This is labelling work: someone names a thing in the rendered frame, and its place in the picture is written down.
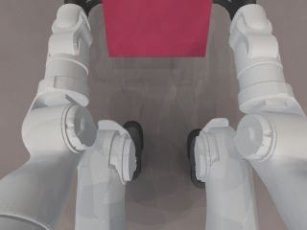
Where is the left robot shin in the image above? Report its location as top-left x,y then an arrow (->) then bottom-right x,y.
77,120 -> 137,172

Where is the left robot forearm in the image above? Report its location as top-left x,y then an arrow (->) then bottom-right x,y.
21,3 -> 93,143

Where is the robot right upper arm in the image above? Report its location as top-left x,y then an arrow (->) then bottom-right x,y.
234,110 -> 307,230

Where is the robot left hand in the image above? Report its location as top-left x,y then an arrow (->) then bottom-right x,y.
64,0 -> 103,18

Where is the carton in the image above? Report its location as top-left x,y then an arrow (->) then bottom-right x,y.
102,0 -> 213,58

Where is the right robot forearm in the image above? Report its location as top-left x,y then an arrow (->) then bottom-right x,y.
228,4 -> 307,119

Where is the robot right foot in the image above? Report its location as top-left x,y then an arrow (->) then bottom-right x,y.
187,128 -> 205,189

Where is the robot left upper arm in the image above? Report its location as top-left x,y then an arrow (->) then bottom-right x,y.
0,103 -> 97,230

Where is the robot right hand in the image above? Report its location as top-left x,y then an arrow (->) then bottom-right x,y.
212,0 -> 256,21

